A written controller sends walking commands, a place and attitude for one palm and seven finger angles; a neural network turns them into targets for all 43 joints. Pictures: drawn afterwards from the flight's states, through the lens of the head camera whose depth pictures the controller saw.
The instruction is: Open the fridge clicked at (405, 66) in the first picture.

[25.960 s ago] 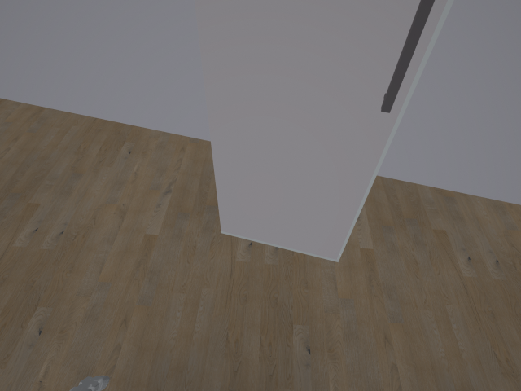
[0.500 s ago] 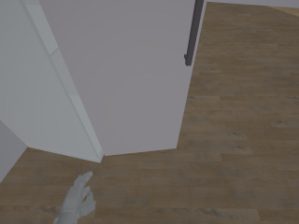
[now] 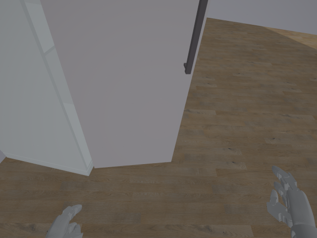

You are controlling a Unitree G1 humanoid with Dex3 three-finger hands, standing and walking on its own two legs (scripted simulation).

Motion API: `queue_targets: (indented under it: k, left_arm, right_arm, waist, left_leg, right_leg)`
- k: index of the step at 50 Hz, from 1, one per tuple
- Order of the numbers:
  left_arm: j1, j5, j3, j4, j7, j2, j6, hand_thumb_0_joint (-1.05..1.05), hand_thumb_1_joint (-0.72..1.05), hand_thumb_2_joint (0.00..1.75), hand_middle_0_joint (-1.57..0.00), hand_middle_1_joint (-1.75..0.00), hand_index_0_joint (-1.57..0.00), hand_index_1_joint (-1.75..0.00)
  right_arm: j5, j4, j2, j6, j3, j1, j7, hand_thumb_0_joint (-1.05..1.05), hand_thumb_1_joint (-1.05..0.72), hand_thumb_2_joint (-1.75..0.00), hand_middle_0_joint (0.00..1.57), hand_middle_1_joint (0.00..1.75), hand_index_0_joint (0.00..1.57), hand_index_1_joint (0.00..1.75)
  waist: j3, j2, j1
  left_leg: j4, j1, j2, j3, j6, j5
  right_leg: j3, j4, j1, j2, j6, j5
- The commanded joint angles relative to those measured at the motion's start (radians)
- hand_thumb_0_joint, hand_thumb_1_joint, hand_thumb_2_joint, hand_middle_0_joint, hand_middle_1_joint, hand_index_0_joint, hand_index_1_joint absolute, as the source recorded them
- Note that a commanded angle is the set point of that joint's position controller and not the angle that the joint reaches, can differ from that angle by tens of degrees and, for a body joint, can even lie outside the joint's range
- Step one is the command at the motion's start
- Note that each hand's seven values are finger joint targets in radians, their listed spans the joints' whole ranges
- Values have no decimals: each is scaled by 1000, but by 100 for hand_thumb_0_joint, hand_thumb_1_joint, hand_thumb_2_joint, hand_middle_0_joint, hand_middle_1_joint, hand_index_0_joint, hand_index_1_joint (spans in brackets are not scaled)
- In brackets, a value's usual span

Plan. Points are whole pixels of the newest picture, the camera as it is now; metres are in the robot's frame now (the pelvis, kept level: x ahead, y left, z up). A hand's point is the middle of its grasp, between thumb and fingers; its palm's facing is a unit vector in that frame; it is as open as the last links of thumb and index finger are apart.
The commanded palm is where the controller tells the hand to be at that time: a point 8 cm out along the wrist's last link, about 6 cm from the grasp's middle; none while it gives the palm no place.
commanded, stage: let the arm hang, fingers relaxed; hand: right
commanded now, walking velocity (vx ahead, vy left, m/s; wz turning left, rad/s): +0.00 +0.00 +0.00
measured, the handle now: (195, 29) +0.70 -0.07 +0.23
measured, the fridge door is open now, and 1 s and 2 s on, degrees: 71 71 71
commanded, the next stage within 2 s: look to check the result in 0.98 s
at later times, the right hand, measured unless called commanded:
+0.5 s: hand out of the picture -0.05 -0.19 -0.16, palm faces -0.01 +0.97 -0.23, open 7.3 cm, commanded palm none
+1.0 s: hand out of the picture +0.03 -0.19 -0.17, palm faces -0.02 +0.98 -0.19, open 7.3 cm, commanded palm none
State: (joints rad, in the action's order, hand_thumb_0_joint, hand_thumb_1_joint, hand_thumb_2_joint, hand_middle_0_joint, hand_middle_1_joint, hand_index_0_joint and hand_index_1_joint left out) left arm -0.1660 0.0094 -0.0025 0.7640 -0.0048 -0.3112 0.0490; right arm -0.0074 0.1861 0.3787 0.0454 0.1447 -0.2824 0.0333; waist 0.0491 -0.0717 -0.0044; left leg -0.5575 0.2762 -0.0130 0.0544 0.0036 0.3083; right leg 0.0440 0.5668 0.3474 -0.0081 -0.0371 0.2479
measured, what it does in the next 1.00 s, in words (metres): stands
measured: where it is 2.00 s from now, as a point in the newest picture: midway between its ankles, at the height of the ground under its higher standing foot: outside the picture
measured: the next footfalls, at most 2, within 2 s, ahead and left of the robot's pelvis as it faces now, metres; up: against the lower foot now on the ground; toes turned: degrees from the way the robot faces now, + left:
none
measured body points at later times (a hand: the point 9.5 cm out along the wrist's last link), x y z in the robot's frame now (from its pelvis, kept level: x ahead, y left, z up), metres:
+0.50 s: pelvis -0.01 +0.00 +0.01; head +0.02 +0.00 +0.46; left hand -0.04 +0.22 -0.15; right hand -0.05 -0.24 -0.15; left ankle -0.01 +0.12 -0.73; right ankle +0.03 -0.09 -0.73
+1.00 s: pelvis +0.00 -0.01 +0.01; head +0.02 -0.01 +0.46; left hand +0.00 +0.22 -0.15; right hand +0.03 -0.24 -0.15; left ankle -0.01 +0.12 -0.73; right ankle +0.03 -0.09 -0.73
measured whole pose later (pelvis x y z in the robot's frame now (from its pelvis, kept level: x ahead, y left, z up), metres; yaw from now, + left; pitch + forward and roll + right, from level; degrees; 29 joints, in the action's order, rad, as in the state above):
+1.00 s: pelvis +0.00 -0.01 +0.01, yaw +1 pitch +0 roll +1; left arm -0.24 0.02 0.01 1.12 0.03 -0.16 0.00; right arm -0.01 1.12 0.17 0.01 0.00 -0.22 0.03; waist -0.03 0.00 0.01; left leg -0.40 0.18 -0.01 0.03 -0.01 0.23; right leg 0.07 0.42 0.24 -0.01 -0.05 0.18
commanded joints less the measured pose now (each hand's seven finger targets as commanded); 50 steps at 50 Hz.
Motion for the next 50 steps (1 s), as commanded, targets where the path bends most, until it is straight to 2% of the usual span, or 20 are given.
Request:
queue_targets:
  k: [1, 3, 4, 6, 8, 11, 16, 18, 25, 29, 31, 34, 38, 41, 50]
  left_arm:
    - [21, 15, 44, -42, 5, -132, -18, 0, 90, 90, -20, -30, -20, -30]
    - [-3, 22, 31, 3, 7, -88, -40, 0, 90, 90, -20, -30, -20, -30]
    - [-8, 24, 26, 28, 7, -73, -48, 0, 90, 90, -20, -30, -20, -30]
    - [-14, 23, 19, 74, 12, -55, -52, 0, 90, 90, -20, -30, -20, -30]
    - [-21, 20, 18, 117, 18, -44, -51, 0, 90, 90, -20, -30, -20, -30]
    - [-49, 21, 23, 174, 29, -14, -50, 0, 90, 90, -20, -30, -20, -30]
    - [-114, 13, 31, 239, 38, 1, -55, 0, 90, 90, -20, -30, -20, -30]
    - [-137, 11, 37, 258, 39, 2, -56, 0, 90, 90, -20, -30, -20, -30]
    - [-162, 10, 38, 299, 41, 19, -52, 0, 90, 90, -20, -30, -20, -30]
    - [-162, 11, 33, 313, 39, 42, -52, 0, 90, 90, -20, -30, -20, -30]
    - [-155, 12, 33, 316, 38, 46, -52, 0, 90, 90, -20, -30, -20, -30]
    - [-148, 13, 30, 321, 38, 52, -52, 0, 90, 90, -20, -30, -20, -30]
    - [-136, 13, 29, 321, 37, 51, -46, 0, 90, 90, -20, -30, -20, -30]
    - [-126, 14, 28, 322, 38, 47, -45, 0, 90, 90, -20, -30, -20, -30]
    - [-116, 11, 29, 324, 40, 38, -40, 0, 90, 90, -20, -30, -20, -30]
  right_arm:
    - [-22, 297, 43, -38, -82, 34, -27, 0, -90, -90, 20, 30, 20, 30]
    - [-19, 424, 24, -45, -105, 68, -21, 0, -90, -90, 20, 30, 20, 30]
    - [-17, 480, 18, -48, -113, 77, -18, 0, -90, -90, 20, 30, 20, 30]
    - [-14, 578, 10, -47, -121, 81, -16, 0, -90, -90, 20, 30, 20, 30]
    - [-11, 661, -3, -42, -125, 56, -15, 0, -90, -90, 20, 30, 20, 30]
    - [-9, 757, -36, -38, -113, 10, -12, 0, -90, -90, 20, 30, 20, 30]
    - [-7, 851, -58, -37, -122, -10, -12, 0, -90, -90, 20, 30, 20, 30]
    - [-8, 874, -60, -35, -124, -14, -11, 0, -90, -90, 20, 30, 20, 30]
    - [-9, 924, -85, -35, -128, -34, -4, 0, -90, -90, 20, 30, 20, 30]
    - [-10, 932, -99, -35, -132, -39, -1, 0, -90, -90, 20, 30, 20, 30]
    - [-10, 931, -104, -36, -132, -33, 1, 0, -90, -90, 20, 30, 20, 30]
    - [-11, 928, -111, -36, -132, -33, 1, 0, -90, -90, 20, 30, 20, 30]
    - [-12, 920, -107, -32, -129, -20, 1, 0, -90, -90, 20, 30, 20, 30]
    - [-11, 920, -109, -33, -128, -13, 0, 0, -90, -90, 20, 30, 20, 30]
    - [-9, 922, -103, -29, -127, -5, -2, 0, -90, -90, 20, 30, 20, 30]
  waist:
    - [-11, 268, 15]
    - [-22, 237, 27]
    - [-31, 183, 29]
    - [-36, 79, 28]
    - [-30, 4, 18]
    - [-12, -101, 7]
    - [-42, -17, 14]
    - [-46, 43, 19]
    - [-88, 84, 14]
    - [-94, 99, 14]
    - [-123, 82, 13]
    - [-124, 90, 12]
    - [-101, 62, 11]
    - [-114, 42, 11]
    - [-74, 61, 13]
  left_leg:
    - [112, 5, -98, -114, 48, -22]
    - [163, 36, -122, -152, 60, -14]
    - [177, 47, -123, -158, 61, -9]
    - [184, 21, -101, -155, 49, -10]
    - [191, -22, -89, -145, 43, -27]
    - [205, -79, -81, -134, 50, -56]
    - [233, -63, -76, -122, 51, -32]
    - [247, -53, -80, -124, 51, -10]
    - [233, -40, -74, -109, 43, -28]
    - [232, -33, -77, -111, 37, -34]
    - [231, -19, -74, -111, 35, -31]
    - [231, -22, -75, -112, 32, -39]
    - [224, -45, -77, -110, 29, -78]
    - [224, -43, -75, -108, 29, -77]
    - [229, -71, -82, -103, 27, -127]
  right_leg:
    - [-148, -95, 6, 118, -19, -79]
    - [-118, -85, -44, 85, -4, -69]
    - [-108, -92, -67, 78, 0, -63]
    - [-110, -134, -75, 89, 3, -66]
    - [-116, -162, -70, 100, 4, -56]
    - [-114, -185, -58, 104, 3, -12]
    - [-123, -202, -69, 113, -2, 27]
    - [-118, -196, -79, 112, -1, 30]
    - [-123, -229, -80, 122, -9, 21]
    - [-114, -232, -87, 117, -7, 5]
    - [-118, -244, -78, 117, -7, 14]
    - [-115, -246, -82, 115, -6, 7]
    - [-113, -248, -95, 117, -4, -38]
    - [-117, -260, -97, 117, -4, -29]
    - [-112, -245, -144, 121, -5, -111]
